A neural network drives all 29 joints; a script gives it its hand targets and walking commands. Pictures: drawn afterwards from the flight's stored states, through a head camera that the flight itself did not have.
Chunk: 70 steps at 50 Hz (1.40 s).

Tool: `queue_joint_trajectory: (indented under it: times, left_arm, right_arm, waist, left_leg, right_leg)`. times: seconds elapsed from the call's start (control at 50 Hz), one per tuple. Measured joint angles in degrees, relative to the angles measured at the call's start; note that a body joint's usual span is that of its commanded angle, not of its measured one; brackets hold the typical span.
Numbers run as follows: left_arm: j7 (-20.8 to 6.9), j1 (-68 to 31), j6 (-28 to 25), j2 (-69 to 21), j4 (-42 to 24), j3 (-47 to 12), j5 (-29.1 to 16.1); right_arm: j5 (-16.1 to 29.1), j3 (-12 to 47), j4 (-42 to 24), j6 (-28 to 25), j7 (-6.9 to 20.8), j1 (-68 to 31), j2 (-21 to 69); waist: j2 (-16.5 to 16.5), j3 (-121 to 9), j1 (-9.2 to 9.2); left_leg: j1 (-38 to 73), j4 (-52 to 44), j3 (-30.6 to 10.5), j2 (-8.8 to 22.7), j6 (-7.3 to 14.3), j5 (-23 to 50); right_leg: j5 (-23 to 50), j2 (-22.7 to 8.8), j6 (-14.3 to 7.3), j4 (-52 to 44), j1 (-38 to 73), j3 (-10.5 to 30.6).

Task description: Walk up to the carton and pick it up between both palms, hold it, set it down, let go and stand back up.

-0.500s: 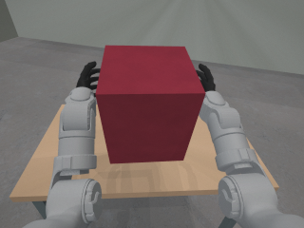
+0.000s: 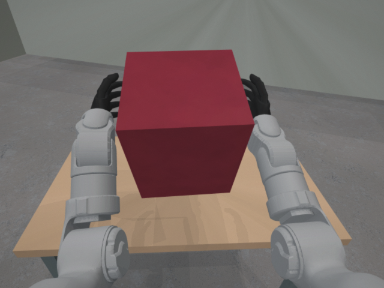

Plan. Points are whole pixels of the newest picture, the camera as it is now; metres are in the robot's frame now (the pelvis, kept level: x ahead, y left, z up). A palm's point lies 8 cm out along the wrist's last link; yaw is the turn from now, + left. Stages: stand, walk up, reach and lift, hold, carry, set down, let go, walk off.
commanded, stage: set down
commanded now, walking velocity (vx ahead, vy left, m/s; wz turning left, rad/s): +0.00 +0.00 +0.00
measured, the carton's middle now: (183, 129) +0.39 +0.03 +0.20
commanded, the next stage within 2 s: none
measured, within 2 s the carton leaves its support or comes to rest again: neither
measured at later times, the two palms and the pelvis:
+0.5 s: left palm (120, 129) +0.39 +0.17 +0.20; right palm (254, 133) +0.40 -0.13 +0.19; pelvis +0.02 -0.01 +0.00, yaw +0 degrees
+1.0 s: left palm (127, 140) +0.39 +0.16 +0.17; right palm (257, 143) +0.40 -0.14 +0.16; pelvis +0.02 -0.01 +0.00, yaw +0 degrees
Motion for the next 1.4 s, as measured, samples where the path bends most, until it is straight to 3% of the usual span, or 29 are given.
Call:
queue_joint_trajectory:
  times: [0.16,0.3,0.46,0.7,0.86,1.4]
  left_arm:
    - [-0.4,0.0,-3.8,0.0,2.4,0.4,0.5]
    - [-0.4,0.1,-5.4,-0.3,2.5,0.4,0.5]
    - [0.1,4.1,-7.1,-2.2,-1.5,0.4,0.5]
    - [0.3,6.0,-8.9,-2.8,-2.0,0.4,0.5]
    - [1.4,6.1,-10.3,-3.2,3.7,0.4,0.5]
    - [3.6,6.1,-17.4,-5.3,9.1,2.4,0.5]
  right_arm:
    - [-2.5,-1.9,3.7,-7.1,1.0,0.2,0.9]
    - [-2.5,-1.9,3.8,-9.7,1.0,0.8,0.9]
    - [-2.1,0.3,1.9,-13.2,0.8,4.7,0.9]
    - [-1.9,1.0,2.1,-15.0,0.7,6.1,0.9]
    - [-2.4,1.0,7.9,-16.4,1.5,6.1,-0.1]
    - [-3.0,0.8,12.7,-20.4,2.9,6.0,-1.7]
  waist:
    - [-0.3,1.9,0.0]
    - [-0.7,4.5,0.0]
    - [-0.7,5.8,0.01]
    - [-0.7,6.1,0.0]
    - [-0.7,6.6,0.0]
    - [-0.7,7.8,0.02]
  left_leg:
    - [0.6,-1.0,0.0,-0.3,0.0,0.1]
    - [0.9,-1.9,0.0,-0.3,0.0,0.1]
    - [0.9,-2.2,-0.1,-0.3,0.0,-0.1]
    - [1.0,-2.2,-0.1,-0.4,0.0,0.2]
    - [1.0,-2.2,-0.1,-0.4,0.0,0.3]
    - [0.8,-2.9,-0.1,-0.4,-0.2,0.1]
  right_leg:
    - [-0.5,-0.2,0.0,0.0,0.1,-0.1]
    - [-1.1,-0.3,-0.2,-0.1,0.1,-0.1]
    - [-1.3,-0.3,-0.2,-0.5,0.2,-0.2]
    - [-0.9,-0.3,-0.2,-0.5,0.3,-0.3]
    - [-0.9,-0.3,-0.4,-0.5,0.3,-0.3]
    - [-1.6,-0.3,-0.6,-0.5,-0.2,-0.4]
